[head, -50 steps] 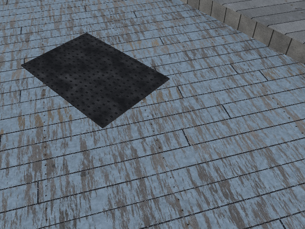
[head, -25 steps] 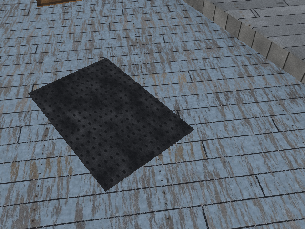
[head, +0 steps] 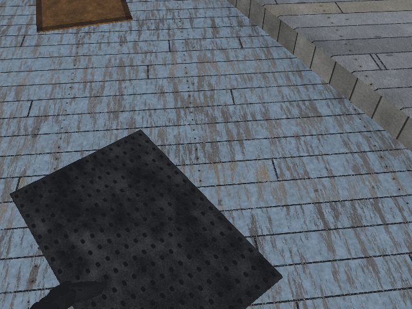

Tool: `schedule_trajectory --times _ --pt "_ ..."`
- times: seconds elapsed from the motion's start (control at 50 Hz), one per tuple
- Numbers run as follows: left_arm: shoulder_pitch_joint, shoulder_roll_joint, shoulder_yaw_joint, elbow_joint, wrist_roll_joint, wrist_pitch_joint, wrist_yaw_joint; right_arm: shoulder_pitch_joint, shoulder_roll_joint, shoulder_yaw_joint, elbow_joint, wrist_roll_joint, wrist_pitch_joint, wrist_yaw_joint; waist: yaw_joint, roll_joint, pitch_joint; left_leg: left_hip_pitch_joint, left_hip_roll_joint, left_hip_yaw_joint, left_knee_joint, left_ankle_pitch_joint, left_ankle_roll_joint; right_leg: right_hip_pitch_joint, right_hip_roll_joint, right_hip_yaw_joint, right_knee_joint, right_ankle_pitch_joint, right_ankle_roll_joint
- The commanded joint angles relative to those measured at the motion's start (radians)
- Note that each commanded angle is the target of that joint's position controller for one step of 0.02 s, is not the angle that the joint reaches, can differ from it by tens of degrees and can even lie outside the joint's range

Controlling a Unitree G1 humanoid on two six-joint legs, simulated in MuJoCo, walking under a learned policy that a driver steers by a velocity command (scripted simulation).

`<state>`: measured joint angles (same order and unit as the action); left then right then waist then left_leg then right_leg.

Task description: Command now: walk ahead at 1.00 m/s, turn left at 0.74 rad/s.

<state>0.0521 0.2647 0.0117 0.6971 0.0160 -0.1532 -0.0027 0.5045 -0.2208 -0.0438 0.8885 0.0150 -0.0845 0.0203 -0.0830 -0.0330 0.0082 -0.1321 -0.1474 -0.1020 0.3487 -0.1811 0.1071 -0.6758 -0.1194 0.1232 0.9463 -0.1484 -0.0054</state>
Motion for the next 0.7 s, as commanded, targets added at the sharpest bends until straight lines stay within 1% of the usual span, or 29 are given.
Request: schedule_trajectory --times 0.02,0.04,0.08,0.12,0.14,0.16,0.18,0.2,0.22,0.24,0.26,0.28,0.3,0.32,0.34,0.38,0.4,0.42,0.46,0.48,0.52,0.54,0.56,0.58,0.6,0.62,0.64,0.68,0.7 --pt "-0.077 0.042 0.007 -0.077 0.003 -0.008 -0.002 -0.128 -0.176 -0.041 -0.130 0.010 -0.026 -0.028 0.051 0.076 0.114 -0.355 0.174 -0.214 -0.201 -0.029 0.156 0.213 0.063 -0.071 -0.266 0.262 0.054" --pt "-0.113 0.045 0.009 -0.095 -0.007 -0.011 -0.005 -0.105 -0.185 -0.046 -0.130 0.017 -0.025 -0.029 0.029 0.073 0.102 -0.366 0.173 -0.215 -0.194 -0.050 0.139 0.279 0.085 -0.076 -0.323 0.323 0.063" --pt "-0.164 0.075 0.027 -0.128 -0.013 -0.010 -0.002 -0.048 -0.180 -0.050 -0.112 0.028 -0.012 -0.034 -0.001 0.077 0.097 -0.287 0.164 -0.254 -0.121 -0.024 0.096 0.316 0.127 -0.060 -0.439 0.370 0.068" --pt "-0.174 0.106 0.046 -0.152 -0.020 -0.011 -0.002 -0.012 -0.172 -0.054 -0.095 0.032 0.013 -0.045 -0.002 0.118 0.071 -0.131 0.159 -0.308 0.016 0.080 0.055 0.307 0.157 -0.036 -0.519 0.314 0.059" --pt "-0.152 0.122 0.056 -0.153 -0.023 -0.014 -0.002 -0.016 -0.174 -0.059 -0.096 0.030 0.028 -0.052 0.016 0.139 0.044 -0.079 0.162 -0.332 0.101 0.155 0.035 0.333 0.164 -0.033 -0.531 0.273 0.046" --pt "-0.071 0.145 0.070 -0.139 -0.020 -0.017 0.003 -0.046 -0.174 -0.062 -0.113 0.027 0.039 -0.057 0.067 0.143 -0.015 -0.051 0.137 -0.321 0.228 0.276 -0.002 0.417 0.161 -0.043 -0.549 0.274 0.023" --pt "0.107 0.163 0.080 -0.113 -0.007 -0.018 0.006 -0.098 -0.164 -0.058 -0.149 0.020 0.046 -0.057 0.166 0.148 -0.150 -0.082 0.103 -0.282 0.449 0.322 -0.052 0.619 0.093 -0.026 -0.515 0.350 -0.014" --pt "0.287 0.226 0.086 -0.092 0.009 -0.007 0.013 -0.068 -0.052 -0.025 -0.193 -0.018 0.050 -0.056 0.186 -0.023 -0.359 -0.276 0.035 -0.165 0.813 -0.134 -0.098 0.956 -0.163 0.162 -0.359 0.683 -0.068" --pt "0.327 0.274 0.091 -0.063 0.012 0.010 -0.011 0.175 -0.017 0.005 -0.224 0.021 0.043 -0.036 0.080 -0.446 -0.602 -0.547 -0.009 -0.124 1.135 -0.581 -0.125 1.244 -0.482 0.664 -0.413 0.645 -0.303" --pt "0.248 0.189 0.084 -0.110 0.012 0.032 -0.004 0.136 -0.143 -0.018 -0.204 0.029 0.058 -0.038 0.103 -0.295 -0.571 -0.613 0.130 -0.124 1.227 -0.445 -0.146 1.157 -0.405 0.652 -0.474 0.324 -0.281" --pt "0.188 0.101 0.062 -0.125 0.011 0.052 0.012 -0.031 -0.199 -0.039 -0.238 0.029 0.073 -0.042 0.138 -0.185 -0.387 -0.661 0.155 -0.047 1.204 -0.367 -0.159 1.004 -0.325 0.414 -0.496 0.320 -0.231" --pt "0.125 0.084 0.050 -0.114 0.009 0.071 0.018 -0.113 -0.217 -0.050 -0.256 0.016 0.088 -0.049 0.122 -0.056 -0.256 -0.634 0.188 0.002 1.156 -0.313 -0.175 0.820 -0.262 0.258 -0.518 0.429 -0.202" --pt "0.088 0.085 0.050 -0.103 0.012 0.076 0.021 -0.142 -0.216 -0.060 -0.275 0.004 0.098 -0.051 0.092 -0.042 -0.161 -0.595 0.216 0.010 1.110 -0.292 -0.177 0.663 -0.224 0.163 -0.548 0.489 -0.203" --pt "0.063 0.102 0.059 -0.082 0.014 0.076 0.020 -0.122 -0.173 -0.056 -0.286 0.012 0.110 -0.044 0.055 -0.088 -0.107 -0.536 0.250 0.016 1.026 -0.295 -0.176 0.547 -0.201 0.089 -0.585 0.473 -0.200" --pt "0.033 0.103 0.064 -0.069 0.010 0.072 0.016 -0.127 -0.134 -0.047 -0.294 0.018 0.120 -0.043 0.045 -0.108 -0.066 -0.502 0.258 0.041 0.944 -0.293 -0.178 0.468 -0.184 0.014 -0.628 0.475 -0.197" --pt "0.037 0.138 0.079 -0.038 0.010 0.066 0.014 -0.192 -0.105 -0.038 -0.320 0.008 0.120 -0.046 0.060 -0.094 -0.073 -0.465 0.252 0.063 0.790 -0.231 -0.168 0.444 -0.185 -0.034 -0.662 0.539 -0.219" --pt "0.057 0.155 0.084 -0.021 0.014 0.063 0.015 -0.224 -0.100 -0.035 -0.319 -0.004 0.114 -0.046 0.075 -0.029 -0.111 -0.393 0.233 0.065 0.730 -0.177 -0.147 0.436 -0.166 -0.062 -0.670 0.598 -0.225" --pt "0.030 0.173 0.087 -0.013 0.004 0.065 0.011 -0.190 -0.083 -0.027 -0.320 -0.003 0.110 -0.038 0.037 -0.077 -0.139 -0.339 0.232 0.052 0.625 -0.118 -0.138 0.430 -0.196 -0.068 -0.657 0.625 -0.242" --pt "0.018 0.156 0.081 0.004 -0.032 0.071 0.000 -0.195 -0.104 -0.025 -0.296 -0.013 0.101 -0.020 0.047 -0.071 -0.156 -0.247 0.192 0.067 0.467 -0.023 -0.121 0.432 -0.165 -0.111 -0.642 0.573 -0.227" --pt "0.036 0.158 0.078 0.022 -0.043 0.074 -0.008 -0.231 -0.103 -0.023 -0.298 -0.016 0.098 -0.016 0.055 -0.057 -0.160 -0.212 0.176 0.074 0.396 0.006 -0.110 0.438 -0.154 -0.105 -0.634 0.509 -0.213" --pt "0.033 0.157 0.069 0.042 -0.060 0.074 -0.025 -0.249 -0.104 -0.023 -0.294 -0.027 0.088 -0.010 0.036 -0.037 -0.143 -0.084 0.148 0.090 0.206 0.144 -0.082 0.404 -0.125 -0.093 -0.593 0.372 -0.173" --pt "0.055 0.161 0.068 0.055 -0.065 0.079 -0.030 -0.248 -0.128 -0.032 -0.290 -0.031 0.083 -0.008 0.034 -0.039 -0.144 0.001 0.129 0.122 0.163 0.153 -0.067 0.361 -0.104 -0.080 -0.576 0.206 -0.147" --pt "0.093 0.144 0.059 0.070 -0.055 0.085 -0.034 -0.229 -0.164 -0.046 -0.293 -0.027 0.083 -0.012 0.027 -0.046 -0.145 0.090 0.154 0.103 0.154 0.032 -0.048 0.296 -0.075 -0.055 -0.557 -0.061 -0.113" --pt "0.105 0.074 0.032 0.061 -0.028 0.088 -0.043 -0.163 -0.238 -0.063 -0.300 -0.025 0.085 -0.026 0.005 0.079 -0.162 0.194 0.347 -0.107 0.078 -0.130 0.006 0.171 0.004 -0.090 -0.383 -0.382 -0.054" --pt "0.130 0.038 0.019 0.039 -0.039 0.088 -0.045 -0.120 -0.320 -0.081 -0.300 -0.027 0.089 -0.035 -0.010 0.286 -0.145 0.246 0.561 -0.393 -0.096 -0.528 0.121 -0.065 0.102 -0.155 -0.117 -0.508 -0.012" --pt "0.080 0.137 0.053 0.019 -0.072 0.088 -0.029 -0.102 -0.351 -0.097 -0.272 -0.030 0.068 -0.036 -0.045 0.292 -0.078 0.163 0.564 -0.503 -0.171 -0.709 0.167 -0.177 0.076 -0.084 0.097 -0.460 -0.030" --pt "0.100 0.177 0.072 0.023 -0.077 0.091 -0.022 -0.155 -0.296 -0.080 -0.277 -0.019 0.044 -0.037 -0.007 0.284 -0.036 0.136 0.535 -0.455 -0.177 -0.699 0.125 -0.225 0.053 -0.043 0.174 -0.372 -0.046" --pt "0.169 0.175 0.089 0.061 -0.047 0.104 -0.012 -0.272 -0.195 -0.047 -0.287 -0.005 0.011 -0.035 0.063 0.245 -0.017 0.076 0.482 -0.284 -0.195 -0.548 0.053 -0.206 0.019 -0.028 0.199 -0.206 -0.021" --pt "0.183 0.160 0.092 0.066 -0.037 0.111 -0.011 -0.295 -0.179 -0.043 -0.285 -0.008 0.001 -0.036 0.080 0.219 -0.007 0.041 0.469 -0.214 -0.214 -0.482 0.033 -0.181 0.006 -0.033 0.213 -0.136 -0.004"
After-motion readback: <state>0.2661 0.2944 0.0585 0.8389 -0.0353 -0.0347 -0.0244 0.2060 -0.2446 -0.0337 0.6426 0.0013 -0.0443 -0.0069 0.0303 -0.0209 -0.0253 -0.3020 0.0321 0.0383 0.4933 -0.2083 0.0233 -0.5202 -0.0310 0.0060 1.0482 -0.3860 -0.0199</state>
